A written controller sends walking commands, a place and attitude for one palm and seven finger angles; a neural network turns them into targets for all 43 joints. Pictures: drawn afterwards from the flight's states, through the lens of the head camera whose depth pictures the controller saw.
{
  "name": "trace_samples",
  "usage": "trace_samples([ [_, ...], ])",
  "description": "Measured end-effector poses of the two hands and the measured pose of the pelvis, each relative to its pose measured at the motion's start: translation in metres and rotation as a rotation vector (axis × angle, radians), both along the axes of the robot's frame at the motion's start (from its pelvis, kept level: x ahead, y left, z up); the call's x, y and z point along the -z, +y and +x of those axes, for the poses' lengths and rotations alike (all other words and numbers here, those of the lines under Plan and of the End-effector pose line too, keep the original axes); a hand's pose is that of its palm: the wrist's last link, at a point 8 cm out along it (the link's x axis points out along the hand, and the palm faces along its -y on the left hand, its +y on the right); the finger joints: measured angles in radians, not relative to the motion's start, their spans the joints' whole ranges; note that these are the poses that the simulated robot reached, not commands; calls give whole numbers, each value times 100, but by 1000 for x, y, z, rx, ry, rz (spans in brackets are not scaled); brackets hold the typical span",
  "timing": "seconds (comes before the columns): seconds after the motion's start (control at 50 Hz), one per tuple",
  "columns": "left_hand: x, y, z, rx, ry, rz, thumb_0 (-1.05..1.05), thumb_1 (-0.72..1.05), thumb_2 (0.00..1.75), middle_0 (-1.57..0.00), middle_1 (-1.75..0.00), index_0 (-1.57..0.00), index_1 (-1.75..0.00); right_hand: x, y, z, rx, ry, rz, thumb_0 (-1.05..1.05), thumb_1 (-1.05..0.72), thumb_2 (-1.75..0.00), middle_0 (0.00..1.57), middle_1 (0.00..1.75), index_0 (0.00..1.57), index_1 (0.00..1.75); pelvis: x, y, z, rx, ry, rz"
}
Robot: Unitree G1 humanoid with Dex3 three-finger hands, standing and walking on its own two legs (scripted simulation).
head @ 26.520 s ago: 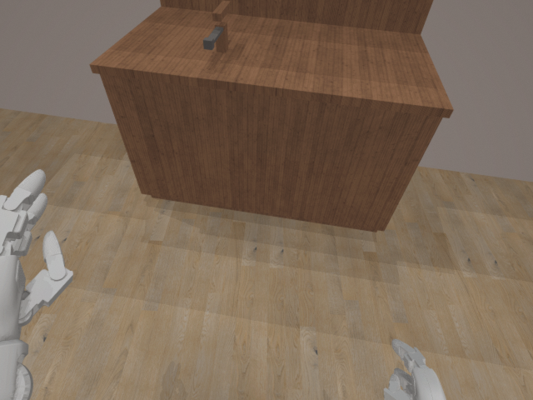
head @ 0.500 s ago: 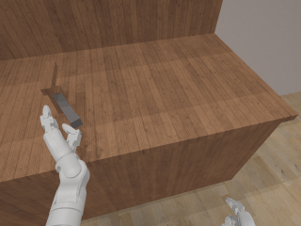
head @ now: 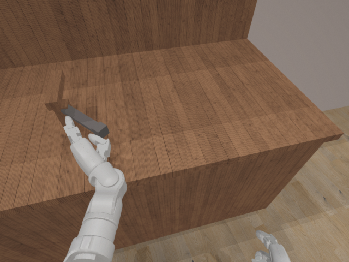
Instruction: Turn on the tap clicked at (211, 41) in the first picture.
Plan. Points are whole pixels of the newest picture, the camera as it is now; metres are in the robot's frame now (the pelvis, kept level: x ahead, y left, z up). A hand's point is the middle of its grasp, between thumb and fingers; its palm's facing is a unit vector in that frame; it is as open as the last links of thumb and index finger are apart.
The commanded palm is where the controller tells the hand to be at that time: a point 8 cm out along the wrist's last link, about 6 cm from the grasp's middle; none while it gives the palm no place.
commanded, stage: push the lever round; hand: left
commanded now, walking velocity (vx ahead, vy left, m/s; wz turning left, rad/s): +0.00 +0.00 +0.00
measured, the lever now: (100, 130) +0.40 +0.22 +0.08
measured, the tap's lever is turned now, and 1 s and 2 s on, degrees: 41 66 76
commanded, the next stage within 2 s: lift the hand up off the lever in 1.08 s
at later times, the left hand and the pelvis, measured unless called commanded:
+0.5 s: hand (121, 131) +0.40 +0.17 +0.07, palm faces +0.78 -0.61 -0.10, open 7.5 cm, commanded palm +0.35 +0.18 +0.07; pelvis +0.00 -0.01 +0.00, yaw +0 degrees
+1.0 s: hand (127, 123) +0.43 +0.16 +0.07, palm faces +0.80 -0.58 -0.12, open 7.5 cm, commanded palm +0.38 +0.17 +0.07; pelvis +0.00 -0.02 -0.01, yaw +0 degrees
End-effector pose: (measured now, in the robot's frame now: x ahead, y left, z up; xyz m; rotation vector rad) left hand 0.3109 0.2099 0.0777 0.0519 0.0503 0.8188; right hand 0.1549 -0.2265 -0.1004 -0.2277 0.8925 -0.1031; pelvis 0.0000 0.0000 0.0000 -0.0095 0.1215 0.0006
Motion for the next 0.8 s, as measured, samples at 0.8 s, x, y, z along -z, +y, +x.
trace_samples([
  [0.8,-2,-36,52,-126,66,1,-2,98,94,-15,-15,-15,-15,29,-20,-45,11,152,35,1,-90,-90,20,30,20,30,8,-15,2,-2,77,6],
])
